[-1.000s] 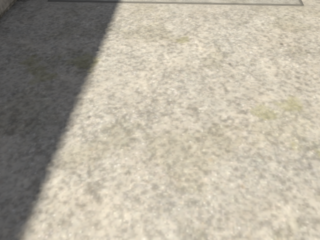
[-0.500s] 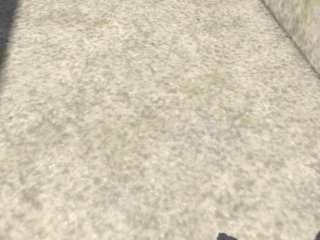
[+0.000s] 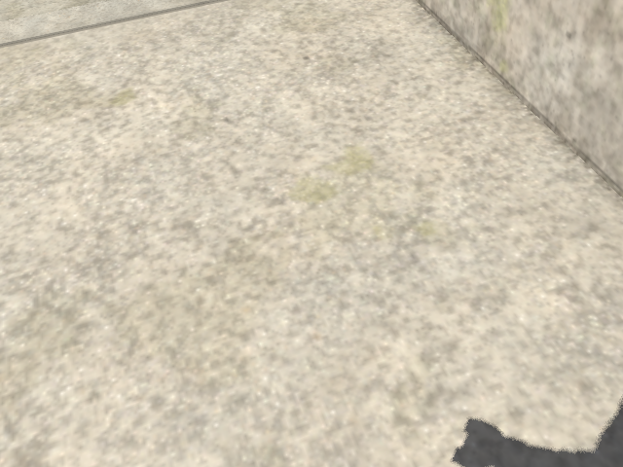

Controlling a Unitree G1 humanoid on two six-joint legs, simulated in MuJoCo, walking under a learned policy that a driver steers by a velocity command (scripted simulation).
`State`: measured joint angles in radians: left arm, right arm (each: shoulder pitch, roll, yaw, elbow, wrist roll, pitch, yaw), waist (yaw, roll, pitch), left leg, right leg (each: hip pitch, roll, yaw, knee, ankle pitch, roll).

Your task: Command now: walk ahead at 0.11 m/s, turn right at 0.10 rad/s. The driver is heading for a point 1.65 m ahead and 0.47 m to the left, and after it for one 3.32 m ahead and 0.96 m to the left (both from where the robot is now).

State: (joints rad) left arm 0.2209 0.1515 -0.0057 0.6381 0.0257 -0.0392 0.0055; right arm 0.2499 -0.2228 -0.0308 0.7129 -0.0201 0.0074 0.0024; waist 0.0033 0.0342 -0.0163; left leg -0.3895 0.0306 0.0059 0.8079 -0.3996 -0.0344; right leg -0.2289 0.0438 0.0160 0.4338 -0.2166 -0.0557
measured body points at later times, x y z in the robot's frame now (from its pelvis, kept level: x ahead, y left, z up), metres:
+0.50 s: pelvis +0.12 +0.01 +0.00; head +0.13 +0.02 +0.45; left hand +0.32 +0.25 -0.09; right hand +0.11 -0.24 -0.13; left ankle +0.01 +0.11 -0.74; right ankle +0.25 -0.11 -0.70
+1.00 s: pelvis +0.24 -0.02 -0.01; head +0.25 -0.01 +0.44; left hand +0.31 +0.22 -0.14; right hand +0.35 -0.25 -0.14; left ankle +0.26 +0.10 -0.75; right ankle +0.29 -0.09 -0.74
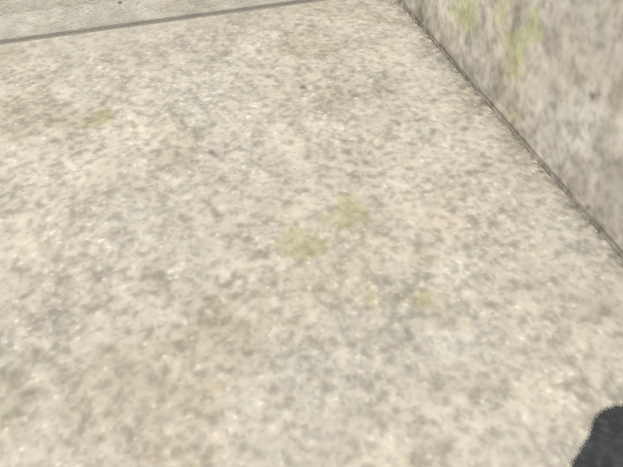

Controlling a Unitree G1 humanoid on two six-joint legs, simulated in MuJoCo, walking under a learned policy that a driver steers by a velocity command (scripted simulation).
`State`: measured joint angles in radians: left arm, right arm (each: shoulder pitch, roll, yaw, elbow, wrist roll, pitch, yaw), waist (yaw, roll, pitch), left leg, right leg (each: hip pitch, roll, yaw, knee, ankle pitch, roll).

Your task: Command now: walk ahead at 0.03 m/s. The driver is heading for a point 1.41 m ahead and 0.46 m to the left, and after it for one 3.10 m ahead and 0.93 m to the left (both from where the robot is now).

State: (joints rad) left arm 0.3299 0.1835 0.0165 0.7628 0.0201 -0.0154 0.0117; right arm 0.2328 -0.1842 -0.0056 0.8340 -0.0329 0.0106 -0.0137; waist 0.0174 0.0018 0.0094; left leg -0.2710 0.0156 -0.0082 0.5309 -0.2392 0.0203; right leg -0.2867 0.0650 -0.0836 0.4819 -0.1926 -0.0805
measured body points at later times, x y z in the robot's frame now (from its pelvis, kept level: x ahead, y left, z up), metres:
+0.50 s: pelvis +0.04 +0.01 +0.01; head +0.04 +0.01 +0.46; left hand +0.09 +0.25 -0.13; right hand +0.08 -0.23 -0.14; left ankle +0.02 +0.12 -0.73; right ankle +0.04 -0.07 -0.73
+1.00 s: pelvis +0.16 +0.03 +0.01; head +0.17 +0.04 +0.46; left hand +0.28 +0.28 -0.12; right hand +0.06 -0.20 -0.13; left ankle +0.06 +0.12 -0.73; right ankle +0.24 -0.09 -0.68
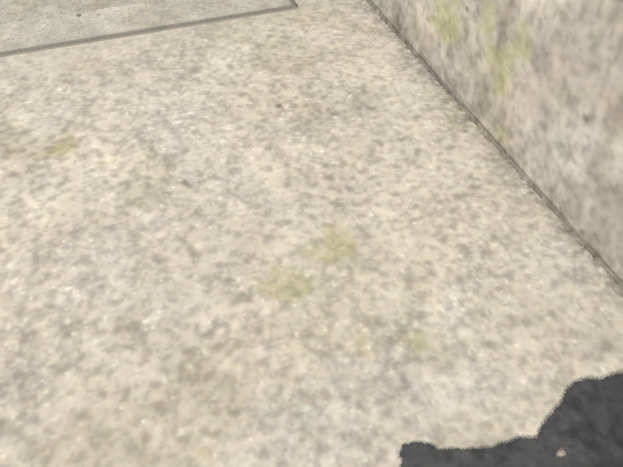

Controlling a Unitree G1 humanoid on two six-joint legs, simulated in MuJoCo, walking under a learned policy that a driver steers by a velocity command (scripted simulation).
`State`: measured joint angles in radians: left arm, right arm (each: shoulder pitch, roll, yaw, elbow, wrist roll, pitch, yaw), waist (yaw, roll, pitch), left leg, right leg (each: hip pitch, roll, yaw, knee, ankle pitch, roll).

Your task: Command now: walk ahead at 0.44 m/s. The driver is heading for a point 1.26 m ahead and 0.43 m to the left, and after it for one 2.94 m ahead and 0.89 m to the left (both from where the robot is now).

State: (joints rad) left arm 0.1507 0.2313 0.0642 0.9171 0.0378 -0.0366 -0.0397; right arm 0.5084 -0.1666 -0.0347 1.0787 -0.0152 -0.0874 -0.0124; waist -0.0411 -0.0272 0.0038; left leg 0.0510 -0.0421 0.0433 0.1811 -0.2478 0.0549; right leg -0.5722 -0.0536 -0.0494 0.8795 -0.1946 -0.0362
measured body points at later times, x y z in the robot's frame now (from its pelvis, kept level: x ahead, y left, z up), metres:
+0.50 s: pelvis +0.28 -0.06 +0.00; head +0.30 -0.06 +0.45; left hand +0.23 +0.18 -0.15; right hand +0.40 -0.29 -0.14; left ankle +0.37 +0.09 -0.67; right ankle +0.24 -0.12 -0.75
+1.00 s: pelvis +0.56 +0.02 +0.00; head +0.58 +0.04 +0.44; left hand +0.60 +0.31 -0.12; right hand +0.66 -0.23 -0.14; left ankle +0.52 +0.04 -0.75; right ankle +0.71 -0.12 -0.67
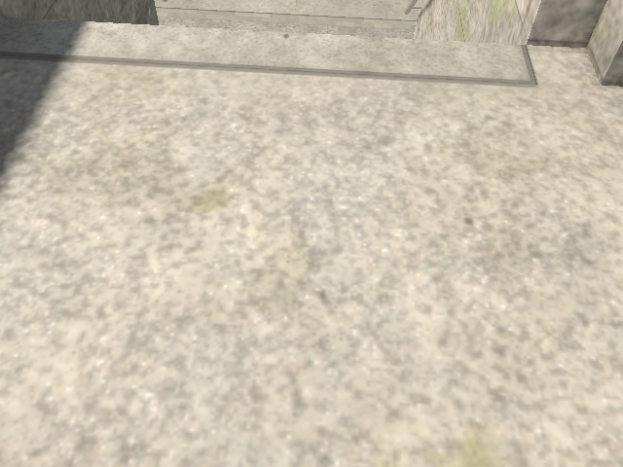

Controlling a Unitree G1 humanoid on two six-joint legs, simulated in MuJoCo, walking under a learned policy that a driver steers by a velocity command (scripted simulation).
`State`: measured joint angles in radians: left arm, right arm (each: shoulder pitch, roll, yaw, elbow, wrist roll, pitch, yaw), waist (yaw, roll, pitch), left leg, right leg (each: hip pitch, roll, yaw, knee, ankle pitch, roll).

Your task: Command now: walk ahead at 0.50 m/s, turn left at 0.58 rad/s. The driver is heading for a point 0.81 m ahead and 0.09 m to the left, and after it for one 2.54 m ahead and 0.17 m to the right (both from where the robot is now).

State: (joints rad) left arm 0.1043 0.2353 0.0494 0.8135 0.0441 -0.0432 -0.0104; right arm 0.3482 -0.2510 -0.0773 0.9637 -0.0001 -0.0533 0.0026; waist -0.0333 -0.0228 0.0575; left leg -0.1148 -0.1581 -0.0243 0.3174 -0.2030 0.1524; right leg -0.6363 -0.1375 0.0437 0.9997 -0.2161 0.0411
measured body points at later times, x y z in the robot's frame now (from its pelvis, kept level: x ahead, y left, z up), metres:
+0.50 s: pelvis +0.29 -0.04 +0.00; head +0.32 -0.05 +0.45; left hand +0.27 +0.24 -0.11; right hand +0.48 -0.28 -0.12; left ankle +0.27 +0.08 -0.66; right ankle +0.31 -0.14 -0.74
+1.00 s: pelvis +0.52 +0.10 +0.00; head +0.53 +0.13 +0.45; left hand +0.47 +0.37 -0.14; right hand +0.68 -0.11 -0.12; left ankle +0.48 +0.15 -0.74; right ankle +0.60 -0.03 -0.66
